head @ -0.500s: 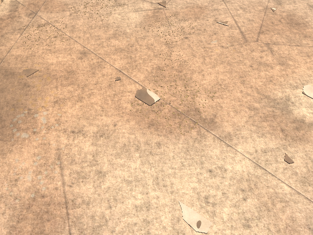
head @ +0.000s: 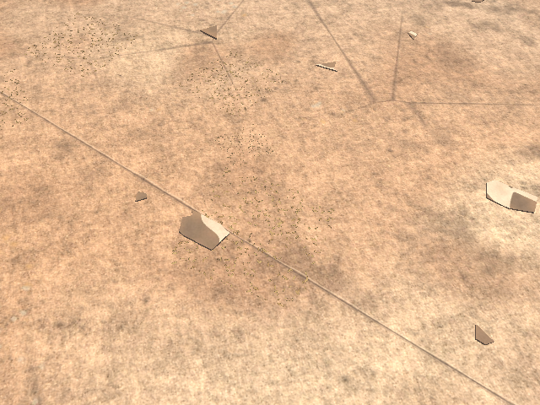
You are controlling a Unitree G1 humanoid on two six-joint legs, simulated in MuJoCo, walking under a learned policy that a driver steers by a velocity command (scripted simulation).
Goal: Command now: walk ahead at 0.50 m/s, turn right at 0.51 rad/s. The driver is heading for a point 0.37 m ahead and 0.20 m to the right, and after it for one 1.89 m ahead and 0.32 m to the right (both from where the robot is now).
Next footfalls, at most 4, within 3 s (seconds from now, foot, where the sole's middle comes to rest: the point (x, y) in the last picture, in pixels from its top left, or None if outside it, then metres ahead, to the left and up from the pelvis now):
0.40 right None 0.36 -0.18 -0.77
0.90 left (301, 370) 0.55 -0.04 -0.77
1.56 left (272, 377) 0.53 0.03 -0.77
1.96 right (366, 394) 0.50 -0.20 -0.77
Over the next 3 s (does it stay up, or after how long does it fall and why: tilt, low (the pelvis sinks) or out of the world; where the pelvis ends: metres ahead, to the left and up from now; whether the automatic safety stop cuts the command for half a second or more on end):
stays up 0.48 -0.07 0.00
